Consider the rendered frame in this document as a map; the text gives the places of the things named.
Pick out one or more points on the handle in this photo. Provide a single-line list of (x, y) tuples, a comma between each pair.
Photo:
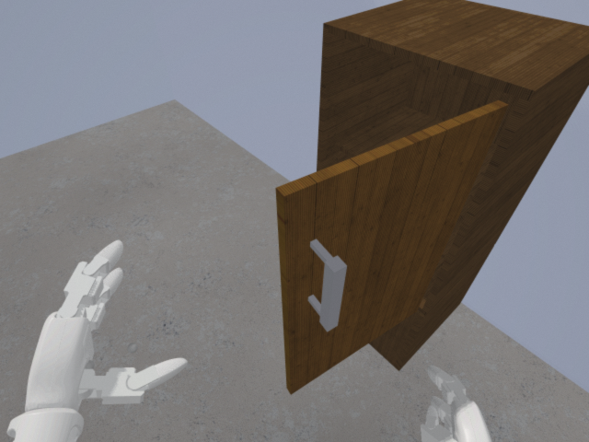
[(332, 289)]

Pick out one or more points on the robot left hand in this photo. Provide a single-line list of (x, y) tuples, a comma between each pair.
[(57, 377)]

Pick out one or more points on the robot right hand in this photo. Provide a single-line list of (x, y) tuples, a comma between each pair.
[(463, 419)]

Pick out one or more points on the robot left forearm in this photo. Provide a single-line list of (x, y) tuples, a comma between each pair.
[(47, 425)]

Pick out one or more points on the cupboard door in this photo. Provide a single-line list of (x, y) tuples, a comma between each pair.
[(388, 214)]

